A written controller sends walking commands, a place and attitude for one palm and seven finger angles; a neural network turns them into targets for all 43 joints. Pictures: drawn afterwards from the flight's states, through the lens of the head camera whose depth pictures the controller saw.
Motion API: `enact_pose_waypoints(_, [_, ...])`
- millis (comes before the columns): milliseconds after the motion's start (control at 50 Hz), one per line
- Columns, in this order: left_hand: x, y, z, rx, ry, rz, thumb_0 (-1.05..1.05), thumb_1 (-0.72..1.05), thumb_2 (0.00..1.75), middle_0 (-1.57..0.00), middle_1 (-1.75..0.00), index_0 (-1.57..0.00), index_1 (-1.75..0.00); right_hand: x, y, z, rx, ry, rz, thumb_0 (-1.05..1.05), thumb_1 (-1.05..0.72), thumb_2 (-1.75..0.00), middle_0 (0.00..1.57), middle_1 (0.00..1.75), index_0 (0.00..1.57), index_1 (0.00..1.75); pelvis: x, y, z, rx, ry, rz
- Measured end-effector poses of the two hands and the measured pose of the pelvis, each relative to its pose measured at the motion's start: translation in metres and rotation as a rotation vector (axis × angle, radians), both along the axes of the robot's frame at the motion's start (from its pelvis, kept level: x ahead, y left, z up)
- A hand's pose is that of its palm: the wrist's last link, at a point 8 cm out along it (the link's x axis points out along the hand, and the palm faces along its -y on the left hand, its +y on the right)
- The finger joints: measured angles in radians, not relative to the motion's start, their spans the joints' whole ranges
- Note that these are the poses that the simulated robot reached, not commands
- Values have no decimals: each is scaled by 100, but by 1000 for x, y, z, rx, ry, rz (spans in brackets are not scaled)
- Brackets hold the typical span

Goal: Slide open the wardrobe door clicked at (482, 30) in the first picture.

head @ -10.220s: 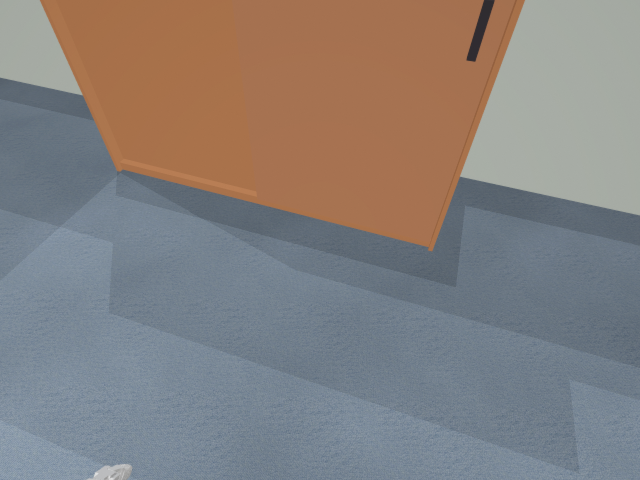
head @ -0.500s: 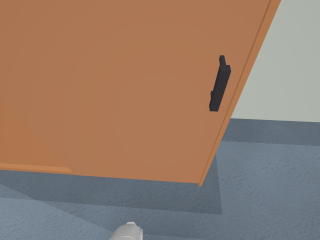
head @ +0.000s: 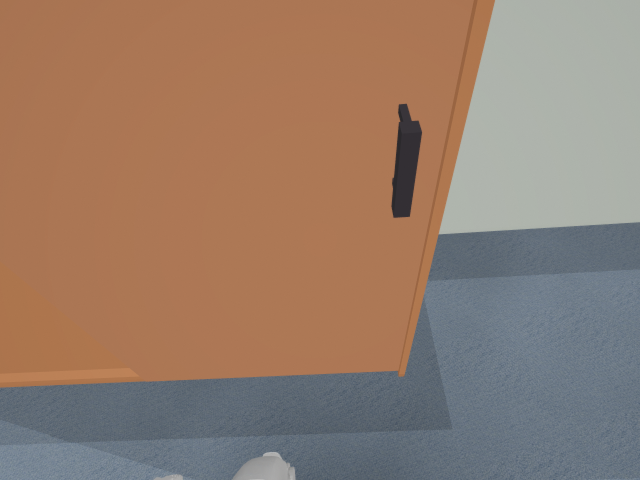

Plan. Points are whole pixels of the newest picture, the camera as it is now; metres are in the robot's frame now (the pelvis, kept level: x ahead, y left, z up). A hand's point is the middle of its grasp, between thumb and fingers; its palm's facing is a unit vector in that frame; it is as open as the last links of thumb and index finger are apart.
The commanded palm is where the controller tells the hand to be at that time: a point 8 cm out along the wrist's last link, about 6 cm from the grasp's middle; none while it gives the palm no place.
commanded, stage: come to a stop and stand still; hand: right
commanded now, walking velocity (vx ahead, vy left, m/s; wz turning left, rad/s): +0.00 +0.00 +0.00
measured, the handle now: (402, 162) +0.48 -0.09 +0.13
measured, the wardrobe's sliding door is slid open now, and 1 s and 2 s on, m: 0.00 0.00 0.00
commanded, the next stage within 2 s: look again from close up in 1.72 s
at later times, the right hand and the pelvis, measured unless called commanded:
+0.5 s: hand out of the picture -0.04 -0.16 -0.16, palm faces +0.02 +0.99 -0.15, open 7.4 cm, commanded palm none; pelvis -0.03 -0.01 +0.02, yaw +1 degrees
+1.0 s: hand out of the picture -0.02 -0.18 -0.16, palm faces +0.00 +0.98 -0.21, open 7.4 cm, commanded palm none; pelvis -0.03 -0.01 +0.01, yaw +2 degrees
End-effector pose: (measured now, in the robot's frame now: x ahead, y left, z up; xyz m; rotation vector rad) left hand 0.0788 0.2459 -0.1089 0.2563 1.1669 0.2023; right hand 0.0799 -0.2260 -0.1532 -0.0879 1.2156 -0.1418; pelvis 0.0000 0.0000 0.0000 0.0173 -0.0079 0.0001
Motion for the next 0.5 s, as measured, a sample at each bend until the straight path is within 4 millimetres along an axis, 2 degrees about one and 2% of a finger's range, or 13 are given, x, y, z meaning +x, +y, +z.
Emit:
enact_pose_waypoints(100, [-10,-26,5,-39,26,-5,0,91,90,-20,-29,-20,-30,-48,-19,10,-25,99,-32,1,-91,-90,20,29,20,30,-1,-8,13,-3,18,4])
enact_pose_waypoints(180, [-20,-32,2,-54,39,15,0,93,90,-21,-29,-20,-30,-84,-24,16,-43,193,-37,1,-91,-90,20,29,20,30,-3,-13,16,-11,22,13])
enact_pose_waypoints(240, [-35,-33,-6,-74,63,33,0,93,90,-21,-29,-20,-30,-103,-21,18,-50,240,-28,1,-91,-90,20,29,20,30,-7,-13,15,-22,22,21])
enact_pose_waypoints(280, [-47,-33,-13,-92,84,49,0,93,90,-21,-29,-20,-30,-113,-17,18,-57,252,-20,1,-91,-90,19,29,20,30,-11,-12,12,-37,22,30])
enact_pose_waypoints(360, [-74,-29,-17,-103,135,73,0,94,90,-21,-29,-20,-30,-124,-5,24,-42,257,-5,1,-91,-90,19,29,20,30,-19,-12,16,-19,4,25])
enact_pose_waypoints(500, [-124,-34,-17,-128,231,96,0,92,90,-20,-29,-20,-30,-126,15,21,0,227,12,1,-91,-90,20,29,20,30,-27,-7,19,-17,-16,23])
